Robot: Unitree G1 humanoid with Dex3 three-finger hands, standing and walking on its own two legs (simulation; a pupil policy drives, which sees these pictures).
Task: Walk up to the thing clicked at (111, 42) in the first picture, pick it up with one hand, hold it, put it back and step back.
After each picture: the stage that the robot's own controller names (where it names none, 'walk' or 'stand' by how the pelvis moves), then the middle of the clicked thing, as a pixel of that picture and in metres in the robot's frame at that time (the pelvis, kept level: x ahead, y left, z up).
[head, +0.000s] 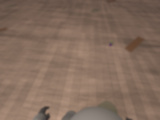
stand; (110, 43) +1.73 -0.53 -0.72
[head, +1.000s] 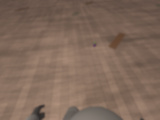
walk; (94, 44) +1.67 -0.01 -0.70
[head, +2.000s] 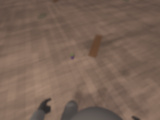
walk; (72, 56) +1.10 +0.37 -0.71
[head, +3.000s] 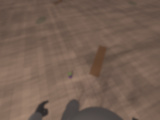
walk; (70, 75) +0.67 +0.33 -0.71
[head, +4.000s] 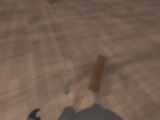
walk; (66, 91) +0.41 +0.25 -0.70
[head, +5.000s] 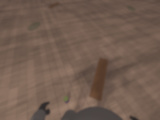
stand; (66, 99) +0.30 +0.26 -0.71
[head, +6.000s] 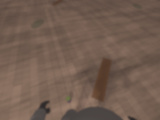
stand; (68, 99) +0.29 +0.24 -0.71
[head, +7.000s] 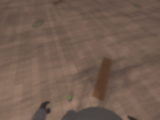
stand; (69, 98) +0.31 +0.23 -0.72
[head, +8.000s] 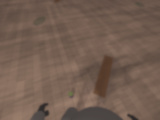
stand; (70, 94) +0.34 +0.21 -0.71
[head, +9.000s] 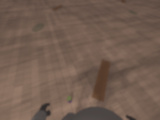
stand; (69, 99) +0.34 +0.21 -0.73
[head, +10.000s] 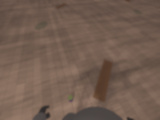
stand; (70, 98) +0.34 +0.20 -0.73
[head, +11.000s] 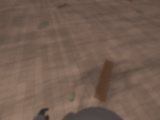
stand; (71, 98) +0.34 +0.20 -0.73
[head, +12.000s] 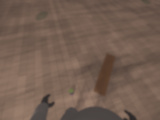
go down; (71, 91) +0.35 +0.19 -0.72
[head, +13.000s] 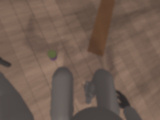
go down; (52, 55) +0.42 +0.26 -0.29
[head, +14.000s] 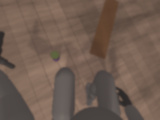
close in; (55, 56) +0.42 +0.26 -0.29
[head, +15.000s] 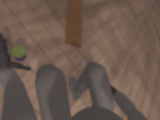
close in; (19, 53) +0.40 +0.30 -0.22
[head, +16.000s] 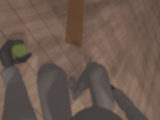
close; (20, 52) +0.39 +0.30 -0.22
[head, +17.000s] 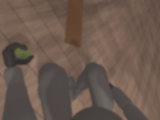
lift; (22, 54) +0.37 +0.29 -0.23
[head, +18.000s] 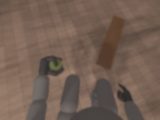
lift; (57, 67) +0.32 +0.23 -0.03
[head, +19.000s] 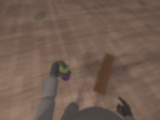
hold; (65, 72) +0.33 +0.17 +0.00
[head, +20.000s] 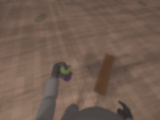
hold; (66, 73) +0.32 +0.17 +0.00
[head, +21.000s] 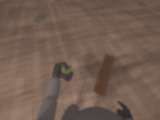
crouch; (67, 73) +0.33 +0.16 +0.00
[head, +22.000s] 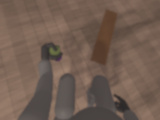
crouch; (56, 53) +0.44 +0.22 -0.09
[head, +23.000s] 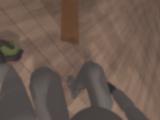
lower; (12, 52) +0.41 +0.30 -0.23
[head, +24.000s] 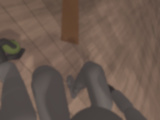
lower; (13, 50) +0.41 +0.31 -0.23
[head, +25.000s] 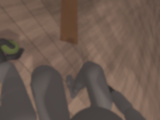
lower; (12, 50) +0.41 +0.31 -0.23
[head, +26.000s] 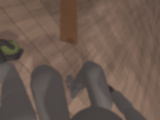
lower; (12, 51) +0.41 +0.31 -0.23
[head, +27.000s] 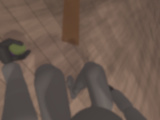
draw back; (18, 51) +0.40 +0.30 -0.23
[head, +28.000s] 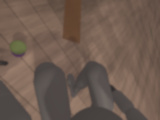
rise; (18, 49) +0.40 +0.29 -0.23
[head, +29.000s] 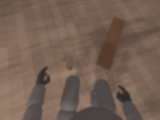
walk; (69, 66) +0.43 +0.21 -0.44
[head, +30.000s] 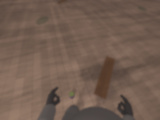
stand; (71, 95) +0.36 +0.17 -0.66
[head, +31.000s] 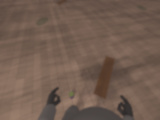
stand; (71, 95) +0.36 +0.18 -0.67
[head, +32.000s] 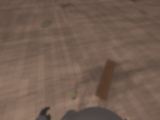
stand; (73, 96) +0.37 +0.17 -0.72
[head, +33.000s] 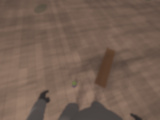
walk; (74, 84) +0.43 +0.13 -0.70
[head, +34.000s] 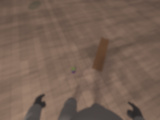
walk; (73, 70) +0.63 +0.20 -0.70
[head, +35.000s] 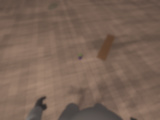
walk; (80, 56) +0.98 +0.19 -0.69
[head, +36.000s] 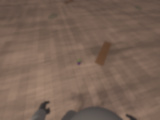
stand; (79, 62) +1.01 +0.19 -0.72
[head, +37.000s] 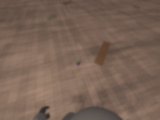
stand; (78, 62) +1.02 +0.20 -0.73
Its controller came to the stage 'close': yes
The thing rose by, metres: 0.71
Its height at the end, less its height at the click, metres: +0.00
